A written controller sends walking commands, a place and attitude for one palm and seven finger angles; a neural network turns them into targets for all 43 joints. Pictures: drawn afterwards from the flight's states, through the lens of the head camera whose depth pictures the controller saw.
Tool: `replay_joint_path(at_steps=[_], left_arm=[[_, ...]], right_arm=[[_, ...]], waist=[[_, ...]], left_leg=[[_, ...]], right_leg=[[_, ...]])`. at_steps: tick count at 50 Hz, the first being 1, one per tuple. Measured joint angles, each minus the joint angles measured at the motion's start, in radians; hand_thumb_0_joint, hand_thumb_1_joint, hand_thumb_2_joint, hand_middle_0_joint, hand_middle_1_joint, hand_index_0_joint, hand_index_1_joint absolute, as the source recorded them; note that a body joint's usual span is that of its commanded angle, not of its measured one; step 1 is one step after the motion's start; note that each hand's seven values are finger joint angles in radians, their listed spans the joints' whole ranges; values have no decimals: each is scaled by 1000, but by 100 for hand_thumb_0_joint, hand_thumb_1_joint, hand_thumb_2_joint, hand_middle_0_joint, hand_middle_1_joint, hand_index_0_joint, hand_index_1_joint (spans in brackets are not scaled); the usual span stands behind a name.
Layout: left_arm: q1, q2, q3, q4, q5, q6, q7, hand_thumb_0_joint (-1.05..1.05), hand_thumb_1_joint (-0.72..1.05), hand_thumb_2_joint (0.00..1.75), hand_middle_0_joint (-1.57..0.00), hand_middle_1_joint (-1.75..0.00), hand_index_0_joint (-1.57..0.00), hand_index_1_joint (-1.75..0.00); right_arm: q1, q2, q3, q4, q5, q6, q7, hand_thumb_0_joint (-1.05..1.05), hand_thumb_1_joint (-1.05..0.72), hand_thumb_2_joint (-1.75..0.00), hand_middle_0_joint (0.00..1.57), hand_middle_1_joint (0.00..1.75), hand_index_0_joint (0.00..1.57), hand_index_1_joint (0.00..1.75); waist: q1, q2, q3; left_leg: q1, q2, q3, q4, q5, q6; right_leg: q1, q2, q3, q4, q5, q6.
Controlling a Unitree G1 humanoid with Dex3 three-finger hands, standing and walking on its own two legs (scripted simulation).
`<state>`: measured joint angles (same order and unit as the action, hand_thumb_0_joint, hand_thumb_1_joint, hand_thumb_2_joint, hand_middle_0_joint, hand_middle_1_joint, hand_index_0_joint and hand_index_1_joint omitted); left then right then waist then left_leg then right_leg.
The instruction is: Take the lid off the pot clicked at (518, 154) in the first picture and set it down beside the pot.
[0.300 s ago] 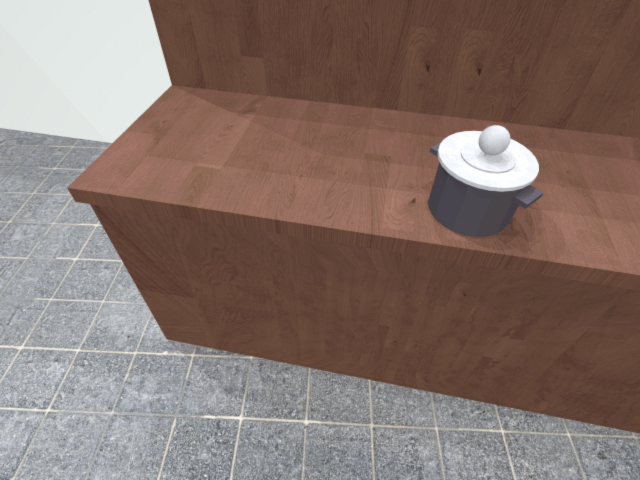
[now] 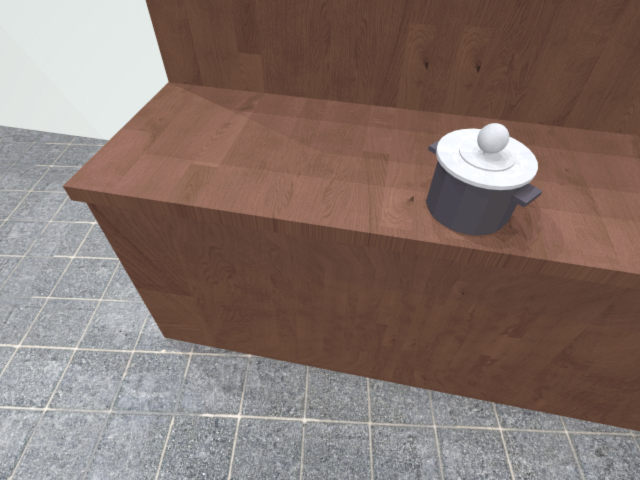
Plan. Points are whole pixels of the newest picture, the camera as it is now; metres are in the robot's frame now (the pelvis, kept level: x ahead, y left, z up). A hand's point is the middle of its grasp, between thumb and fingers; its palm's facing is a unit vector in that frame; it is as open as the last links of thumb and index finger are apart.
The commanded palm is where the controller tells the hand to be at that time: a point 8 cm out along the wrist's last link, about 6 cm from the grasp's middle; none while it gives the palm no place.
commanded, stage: look at it before walking up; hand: left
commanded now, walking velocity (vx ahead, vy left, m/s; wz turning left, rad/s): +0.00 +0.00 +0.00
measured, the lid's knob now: (493, 138) +0.65 -0.27 +0.10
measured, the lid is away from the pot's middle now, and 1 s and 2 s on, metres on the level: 0.00 0.00 0.00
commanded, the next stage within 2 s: walk to a spot facing it in 0.34 s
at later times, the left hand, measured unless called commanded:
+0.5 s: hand out of the picture +0.02 +0.17 -0.17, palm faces +0.03 -0.98 -0.20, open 7.4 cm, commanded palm none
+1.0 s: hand out of the picture +0.08 +0.13 -0.15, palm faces -0.14 -0.95 -0.28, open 7.4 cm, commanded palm none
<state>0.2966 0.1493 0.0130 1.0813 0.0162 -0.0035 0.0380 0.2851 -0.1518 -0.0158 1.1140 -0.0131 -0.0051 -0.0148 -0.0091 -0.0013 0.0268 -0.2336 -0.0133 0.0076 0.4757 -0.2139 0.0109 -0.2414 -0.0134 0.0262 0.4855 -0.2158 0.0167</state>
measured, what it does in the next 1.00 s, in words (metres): lifts its left foot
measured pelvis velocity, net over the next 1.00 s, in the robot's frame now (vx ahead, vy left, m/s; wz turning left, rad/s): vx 0.01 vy -0.05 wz -0.24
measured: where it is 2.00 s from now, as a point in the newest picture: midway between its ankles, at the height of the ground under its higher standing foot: outside the picture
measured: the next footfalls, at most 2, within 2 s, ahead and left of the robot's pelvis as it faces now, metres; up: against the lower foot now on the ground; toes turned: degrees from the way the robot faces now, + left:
left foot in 1.34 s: +0.15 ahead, +0.04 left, +0.00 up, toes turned -12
right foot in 1.76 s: +0.27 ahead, -0.30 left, +0.00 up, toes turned -24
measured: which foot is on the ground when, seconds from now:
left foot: down 0.00-0.80, up 0.82-1.00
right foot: down 0.00-1.00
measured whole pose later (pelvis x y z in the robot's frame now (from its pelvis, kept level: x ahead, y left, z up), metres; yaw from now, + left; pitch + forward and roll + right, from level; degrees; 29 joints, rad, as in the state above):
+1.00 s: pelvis +0.01 -0.05 +0.00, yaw -14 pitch +1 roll +2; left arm 0.27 0.15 0.07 0.98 0.01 0.01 0.02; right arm 0.14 -0.22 -0.07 0.99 -0.02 0.03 -0.03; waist 0.02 0.04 0.07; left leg -0.49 0.06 0.01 1.11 -0.36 -0.06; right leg -0.26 0.07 0.02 0.48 -0.23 -0.10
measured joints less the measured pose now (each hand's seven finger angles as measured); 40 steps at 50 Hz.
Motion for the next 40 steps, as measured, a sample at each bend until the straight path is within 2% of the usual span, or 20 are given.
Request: replay_joint_path(at_steps=[24, 33, 37, 39, 40], left_arm=[[-5, -3, 6, 6, -1, -1, 0, 0, 91, 90, -20, -30, -20, -30], [-9, 10, 43, -35, 3, 38, -25, 0, 91, 90, -20, -30, -20, -30], [-10, 23, 63, -55, 5, 51, -35, 0, 91, 90, -20, -30, -20, -30], [-4, 26, 69, -67, 5, 47, -40, 0, 91, 90, -20, -30, -20, -30], [-4, 24, 71, -70, 8, 40, -39, 0, 91, 90, -20, -30, -20, -30]], right_arm=[[-13, 2, 0, 2, 1, -3, -6, 0, -91, -90, 20, 30, 20, 30], [-44, -2, -24, -52, -2, 14, -16, 0, -91, -90, 20, 30, 20, 30], [-68, -16, -38, -79, -6, 15, -16, 0, -90, -90, 20, 30, 20, 30], [-76, -29, -44, -91, -9, 17, -16, 0, -90, -90, 20, 30, 20, 30], [-82, -38, -47, -96, -7, 20, -15, 0, -90, -90, 20, 30, 20, 30]], waist=[[4, 5, 5], [20, -3, 31], [33, 4, 48], [37, 21, 48], [37, 41, 49]], left_leg=[[17, 9, 3, -6, -15, -7], [-18, 35, 74, 63, -61, -12], [-11, 63, 131, 93, -89, -25], [-19, 87, 151, 133, -115, -42], [-39, 110, 147, 180, -136, -42]], right_leg=[[13, 9, 3, -5, -13, -7], [-74, 36, 63, 112, -52, -20], [-122, 18, -7, 272, -176, -17], [-91, 12, -41, 219, -147, -15], [-86, 29, -52, 204, -129, -40]])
